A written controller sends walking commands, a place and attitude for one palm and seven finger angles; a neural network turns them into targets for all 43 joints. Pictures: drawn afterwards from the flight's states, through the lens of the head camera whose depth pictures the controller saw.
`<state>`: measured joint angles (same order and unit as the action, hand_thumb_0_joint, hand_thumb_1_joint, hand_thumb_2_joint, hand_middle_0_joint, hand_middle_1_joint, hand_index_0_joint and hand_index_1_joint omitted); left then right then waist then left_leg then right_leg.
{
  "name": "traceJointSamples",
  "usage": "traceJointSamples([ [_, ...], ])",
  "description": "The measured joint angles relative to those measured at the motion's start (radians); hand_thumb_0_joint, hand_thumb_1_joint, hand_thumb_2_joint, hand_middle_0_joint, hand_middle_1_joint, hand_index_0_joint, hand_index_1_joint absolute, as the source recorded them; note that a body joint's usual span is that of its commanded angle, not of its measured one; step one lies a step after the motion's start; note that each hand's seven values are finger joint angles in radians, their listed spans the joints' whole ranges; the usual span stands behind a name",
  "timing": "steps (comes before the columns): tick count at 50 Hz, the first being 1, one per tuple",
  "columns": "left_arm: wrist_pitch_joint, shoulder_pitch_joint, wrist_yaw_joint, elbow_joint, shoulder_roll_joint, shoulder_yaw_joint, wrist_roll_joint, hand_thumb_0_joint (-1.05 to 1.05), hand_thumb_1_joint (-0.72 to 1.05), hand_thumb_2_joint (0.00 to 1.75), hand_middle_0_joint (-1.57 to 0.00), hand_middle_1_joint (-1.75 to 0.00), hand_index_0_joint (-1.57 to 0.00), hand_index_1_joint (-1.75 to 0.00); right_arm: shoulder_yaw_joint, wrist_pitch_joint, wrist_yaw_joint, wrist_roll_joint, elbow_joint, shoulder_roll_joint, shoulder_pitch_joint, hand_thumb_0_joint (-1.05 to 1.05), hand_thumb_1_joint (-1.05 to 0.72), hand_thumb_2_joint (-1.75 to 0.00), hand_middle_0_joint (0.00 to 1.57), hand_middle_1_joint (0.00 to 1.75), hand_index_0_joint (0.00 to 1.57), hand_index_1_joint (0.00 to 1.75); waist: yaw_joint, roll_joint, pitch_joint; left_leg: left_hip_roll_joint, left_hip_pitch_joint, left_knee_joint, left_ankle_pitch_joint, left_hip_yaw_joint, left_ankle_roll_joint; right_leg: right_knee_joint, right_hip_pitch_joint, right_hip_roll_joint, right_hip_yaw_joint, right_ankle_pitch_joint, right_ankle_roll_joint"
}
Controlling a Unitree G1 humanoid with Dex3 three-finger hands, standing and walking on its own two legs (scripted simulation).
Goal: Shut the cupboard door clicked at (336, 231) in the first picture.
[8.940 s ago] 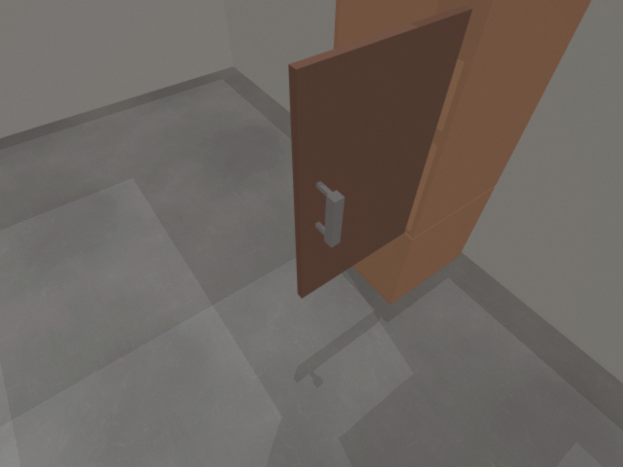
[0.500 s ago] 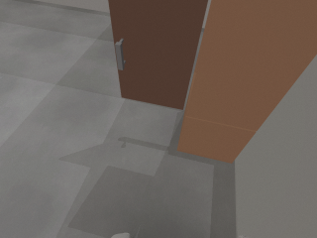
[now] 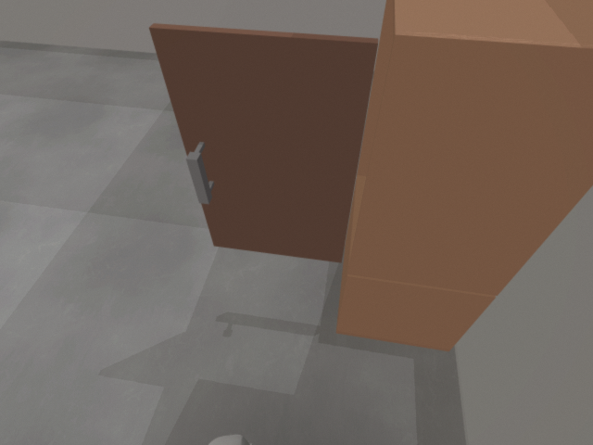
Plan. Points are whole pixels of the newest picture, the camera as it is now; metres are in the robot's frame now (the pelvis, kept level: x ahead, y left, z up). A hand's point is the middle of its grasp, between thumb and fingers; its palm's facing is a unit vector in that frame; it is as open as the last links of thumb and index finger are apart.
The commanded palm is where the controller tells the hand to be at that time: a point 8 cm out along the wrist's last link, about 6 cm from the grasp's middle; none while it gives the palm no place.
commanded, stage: take the last steps up to it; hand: left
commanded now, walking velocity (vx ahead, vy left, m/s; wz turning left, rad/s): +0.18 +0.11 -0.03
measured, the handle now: (203, 173) +0.64 +0.24 -0.05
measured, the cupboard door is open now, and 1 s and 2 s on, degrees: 91 91 91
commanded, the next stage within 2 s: come to a stop and stand still in 0.06 s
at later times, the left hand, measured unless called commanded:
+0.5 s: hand (148, 427) +0.18 +0.26 -0.18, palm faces +0.00 -0.97 -0.23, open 7.3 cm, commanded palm none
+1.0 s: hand (162, 431) +0.17 +0.23 -0.18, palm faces -0.07 -0.97 -0.22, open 7.3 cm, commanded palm none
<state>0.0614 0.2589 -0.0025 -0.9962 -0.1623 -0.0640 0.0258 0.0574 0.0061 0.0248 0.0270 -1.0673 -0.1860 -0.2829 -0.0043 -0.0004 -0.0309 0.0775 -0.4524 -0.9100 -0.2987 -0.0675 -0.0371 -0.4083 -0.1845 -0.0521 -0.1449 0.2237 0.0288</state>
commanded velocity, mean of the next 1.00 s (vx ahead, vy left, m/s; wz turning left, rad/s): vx -0.07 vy -0.05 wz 0.00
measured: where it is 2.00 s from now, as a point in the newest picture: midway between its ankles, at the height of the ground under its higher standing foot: outside the picture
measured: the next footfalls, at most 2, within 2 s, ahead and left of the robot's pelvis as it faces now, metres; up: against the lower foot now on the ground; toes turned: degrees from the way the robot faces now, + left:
left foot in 0.18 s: +0.15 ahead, +0.15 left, +0.00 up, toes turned -1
right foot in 0.54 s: +0.15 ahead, -0.06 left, +0.00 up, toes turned -6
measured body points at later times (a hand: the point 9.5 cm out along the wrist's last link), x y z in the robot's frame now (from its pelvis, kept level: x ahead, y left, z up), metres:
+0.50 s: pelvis +0.11 +0.06 -0.01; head +0.15 +0.06 +0.44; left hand +0.18 +0.31 -0.16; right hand +0.18 -0.18 -0.16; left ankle +0.17 +0.17 -0.75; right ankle +0.11 -0.05 -0.73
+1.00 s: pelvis +0.12 +0.05 -0.01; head +0.14 +0.05 +0.44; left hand +0.18 +0.28 -0.16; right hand +0.12 -0.17 -0.17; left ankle +0.11 +0.15 -0.75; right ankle +0.11 -0.06 -0.75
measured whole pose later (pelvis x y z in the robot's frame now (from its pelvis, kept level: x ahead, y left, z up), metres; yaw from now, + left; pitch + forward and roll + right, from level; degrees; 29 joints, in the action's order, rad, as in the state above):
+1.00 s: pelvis +0.12 +0.05 -0.01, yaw -4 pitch +0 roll -1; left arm 0.01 0.24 -0.03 -1.06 -0.17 0.00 0.02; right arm 0.01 -0.01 -0.02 0.02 -1.05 -0.16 -0.29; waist -0.02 0.02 -0.03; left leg 0.00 -0.22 -0.52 -0.31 -0.06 0.03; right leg -0.49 -0.23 0.00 -0.05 0.27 0.02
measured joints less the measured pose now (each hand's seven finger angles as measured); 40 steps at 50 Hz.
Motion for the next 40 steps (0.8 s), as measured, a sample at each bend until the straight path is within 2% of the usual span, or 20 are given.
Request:
traceJointSamples([
  [4,-0.001,0.041,0.012,-0.051,-0.011,0.005,0.003,0.0,0.94,0.9,-0.2,-0.3,-0.2,-0.3,-0.004,-0.014,0.007,-0.005,0.03,0.014,0.036,0.01,-0.92,-0.9,0.19,0.3,0.2,0.3,0.019,-0.023,-0.004,0.005,0.0,0.208,0.048,-0.013,-0.012,0.062,0.068,-0.023,0.018,0.007,-0.03],
  [7,-0.015,0.071,0.015,-0.079,-0.016,0.003,0.003,0.0,0.93,0.9,-0.2,-0.3,-0.2,-0.3,-0.01,-0.027,0.01,-0.006,0.047,0.018,0.062,0.01,-0.91,-0.9,0.19,0.3,0.2,0.3,0.034,-0.029,-0.014,-0.009,0.043,0.35,0.104,-0.032,-0.003,0.027,0.102,-0.043,0.023,0.061,-0.064],
  [8,-0.021,0.084,0.015,-0.085,-0.016,0.002,0.002,0.0,0.93,0.9,-0.2,-0.3,-0.2,-0.3,-0.013,-0.035,0.01,-0.006,0.055,0.015,0.067,0.0,-0.91,-0.9,0.19,0.3,0.2,0.3,0.038,-0.025,-0.015,-0.012,0.069,0.396,0.118,-0.038,0.004,-0.011,0.102,-0.047,0.025,0.093,-0.074],
  [9,-0.029,0.103,0.014,-0.085,-0.011,0.002,0.001,0.0,0.92,0.9,-0.2,-0.3,-0.2,-0.3,-0.016,-0.046,0.009,-0.002,0.068,0.005,0.067,0.0,-0.91,-0.9,0.19,0.3,0.2,0.3,0.043,-0.004,-0.009,-0.003,0.09,0.432,0.15,-0.027,0.023,-0.081,0.082,-0.039,0.026,0.137,-0.068],
  [10,-0.039,0.11,0.012,-0.089,-0.014,0.004,-0.002,0.0,0.92,0.9,-0.2,-0.3,-0.2,-0.3,-0.016,-0.054,0.0,0.001,0.073,0.005,0.076,0.0,-0.91,-0.9,0.19,0.3,0.2,0.3,0.038,-0.001,-0.011,-0.002,0.078,0.405,0.22,-0.026,0.041,-0.194,0.044,-0.042,0.035,0.207,-0.059],
  [12,-0.063,0.099,-0.002,-0.097,-0.034,0.007,-0.003,0.0,0.92,0.9,-0.2,-0.3,-0.2,-0.3,-0.025,-0.05,-0.018,0.005,0.073,0.029,0.097,0.0,-0.91,-0.9,0.2,0.3,0.2,0.3,0.034,-0.039,-0.025,-0.022,0.067,0.323,0.15,-0.048,0.061,-0.409,-0.043,-0.044,0.084,0.3,-0.04],
  [14,-0.079,0.074,-0.012,-0.099,-0.042,0.011,-0.006,0.0,0.92,0.9,-0.2,-0.3,-0.2,-0.3,-0.035,-0.043,-0.036,0.003,0.073,0.046,0.107,0.0,-0.91,-0.9,0.2,0.3,0.2,0.3,0.032,-0.051,-0.029,-0.032,0.084,0.325,0.098,-0.056,0.067,-0.505,-0.108,-0.03,0.094,0.313,-0.038],
  [18,-0.101,0.015,-0.01,-0.064,-0.038,0.016,-0.012,0.0,0.92,0.9,-0.2,-0.3,-0.2,-0.3,-0.04,-0.018,-0.057,-0.001,0.063,0.039,0.14,-0.01,-0.93,-0.9,0.2,0.3,0.2,0.3,0.026,-0.032,-0.043,-0.031,0.118,0.374,0.109,-0.057,0.069,-0.438,-0.158,0.002,0.074,0.298,-0.045],
  [23,-0.119,-0.039,-0.004,0.002,-0.04,0.007,-0.006,0.0,0.92,0.9,-0.2,-0.3,-0.2,-0.3,-0.025,0.009,-0.061,0.0,0.058,0.019,0.156,0.0,-0.92,-0.9,0.2,0.3,0.2,0.3,0.016,-0.005,-0.045,-0.01,0.125,0.382,0.104,-0.059,0.062,-0.393,-0.178,0.039,0.065,0.253,-0.033],
  [25,-0.118,-0.053,-0.004,0.024,-0.042,0.005,-0.004,0.0,0.91,0.9,-0.2,-0.3,-0.2,-0.3,-0.016,0.016,-0.062,-0.001,0.057,0.007,0.15,0.0,-0.92,-0.9,0.2,0.3,0.2,0.3,0.011,0.007,-0.043,-0.002,0.12,0.371,0.099,-0.055,0.053,-0.319,-0.147,0.044,0.063,0.193,-0.026],
  [27,-0.109,-0.048,-0.003,0.05,-0.055,0.004,0.0,0.0,0.91,0.9,-0.2,-0.3,-0.2,-0.3,-0.008,0.024,-0.058,-0.006,0.06,0.0,0.133,0.0,-0.92,-0.9,0.2,0.3,0.2,0.3,0.01,-0.006,-0.027,-0.01,0.103,0.34,0.083,-0.06,0.041,-0.175,-0.092,0.032,0.086,0.082,-0.011],
  [28,-0.104,-0.052,-0.006,0.05,-0.056,0.003,0.004,0.0,0.91,0.9,-0.2,-0.3,-0.2,-0.3,-0.003,0.029,-0.054,-0.011,0.057,-0.005,0.129,0.0,-0.91,-0.9,0.2,0.3,0.2,0.3,0.01,-0.005,-0.024,-0.009,0.091,0.313,0.054,-0.056,0.033,-0.168,-0.091,0.035,0.09,0.083,-0.005],
  [31,-0.099,-0.062,-0.009,0.04,-0.046,0.015,0.008,0.0,0.91,0.9,-0.2,-0.3,-0.2,-0.3,0.009,0.049,-0.049,-0.014,0.052,-0.021,0.11,0.0,-0.91,-0.9,0.2,0.3,0.2,0.3,-0.004,0.014,-0.022,-0.033,0.065,0.175,-0.122,0.007,0.024,-0.163,-0.081,0.047,0.074,0.085,0.006],
  [34,-0.088,-0.064,-0.014,0.027,-0.039,0.024,0.006,0.0,0.91,0.9,-0.2,-0.3,-0.2,-0.3,0.007,0.053,-0.049,-0.018,0.04,-0.019,0.089,0.0,-0.91,-0.9,0.2,0.3,0.2,0.3,-0.008,0.003,-0.015,-0.057,0.086,0.105,-0.172,0.02,0.013,-0.121,-0.06,0.05,0.076,0.063,0.011],
  [36,-0.081,-0.066,-0.015,0.014,-0.034,0.031,0.002,0.0,0.91,0.9,-0.2,-0.3,-0.2,-0.3,0.001,0.047,-0.05,-0.019,0.031,-0.012,0.074,0.0,-0.91,-0.9,0.2,0.3,0.2,0.3,-0.011,-0.006,-0.009,-0.064,0.145,0.201,-0.133,0.014,0.006,-0.106,-0.053,0.054,0.08,0.054,0.01],
  [37,-0.078,-0.065,-0.015,0.006,-0.03,0.034,-0.002,0.0,0.91,0.9,-0.2,-0.3,-0.2,-0.3,-0.004,0.041,-0.05,-0.019,0.026,-0.009,0.065,0.0,-0.91,-0.9,0.19,0.3,0.2,0.3,-0.012,-0.006,-0.006,-0.064,0.187,0.288,-0.072,0.015,0.006,-0.108,-0.053,0.058,0.08,0.056,0.007],
  [38,-0.077,-0.065,-0.013,-0.001,-0.024,0.038,-0.008,0.0,0.91,0.9,-0.2,-0.3,-0.2,-0.3,-0.009,0.031,-0.05,-0.018,0.021,-0.009,0.054,0.0,-0.91,-0.9,0.19,0.3,0.2,0.3,-0.015,0.005,0.0,-0.054,0.221,0.365,0.012,0.027,0.016,-0.112,-0.056,0.071,0.073,0.059,0.004],
  [40,-0.081,-0.077,-0.011,-0.024,-0.02,0.042,-0.013,0.0,0.91,0.9,-0.2,-0.3,-0.2,-0.3,-0.02,0.022,-0.052,-0.013,-0.006,0.009,0.045,0.0,-0.91,-0.9,0.19,0.3,0.2,0.3,-0.014,-0.009,-0.002,-0.059,0.24,0.387,0.021,0.027,0.043,-0.097,-0.039,0.069,0.074,0.055,-0.006],
])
